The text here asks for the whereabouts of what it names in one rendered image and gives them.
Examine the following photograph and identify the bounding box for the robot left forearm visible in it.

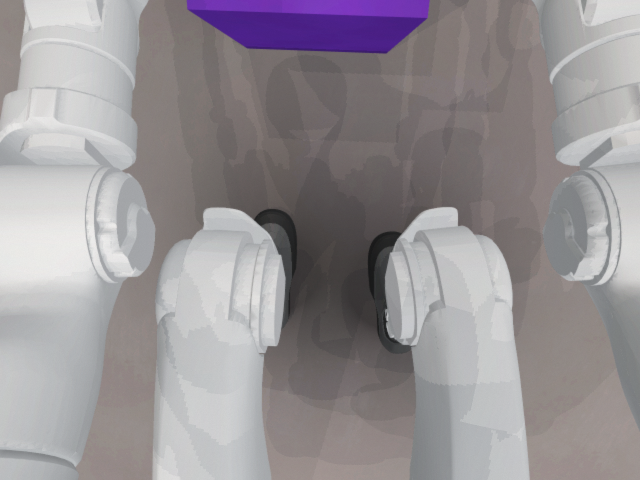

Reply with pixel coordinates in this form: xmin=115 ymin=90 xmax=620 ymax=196
xmin=0 ymin=0 xmax=148 ymax=171

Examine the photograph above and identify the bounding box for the robot left upper arm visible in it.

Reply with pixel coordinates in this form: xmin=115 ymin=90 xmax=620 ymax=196
xmin=0 ymin=165 xmax=155 ymax=480

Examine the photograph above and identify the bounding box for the robot foot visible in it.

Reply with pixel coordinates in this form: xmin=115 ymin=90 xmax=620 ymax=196
xmin=368 ymin=231 xmax=412 ymax=354
xmin=254 ymin=209 xmax=297 ymax=330

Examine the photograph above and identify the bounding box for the left robot foot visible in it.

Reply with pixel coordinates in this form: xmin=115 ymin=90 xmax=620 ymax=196
xmin=254 ymin=209 xmax=297 ymax=330

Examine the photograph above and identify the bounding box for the carton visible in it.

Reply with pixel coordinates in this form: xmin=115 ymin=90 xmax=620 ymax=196
xmin=187 ymin=0 xmax=430 ymax=54

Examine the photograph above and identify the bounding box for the robot right upper arm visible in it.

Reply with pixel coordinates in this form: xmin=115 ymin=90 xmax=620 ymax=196
xmin=542 ymin=162 xmax=640 ymax=431

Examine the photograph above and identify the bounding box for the right robot foot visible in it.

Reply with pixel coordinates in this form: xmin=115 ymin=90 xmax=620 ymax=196
xmin=368 ymin=231 xmax=412 ymax=354

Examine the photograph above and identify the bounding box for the robot right forearm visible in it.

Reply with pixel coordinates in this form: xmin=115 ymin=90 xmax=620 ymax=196
xmin=532 ymin=0 xmax=640 ymax=170

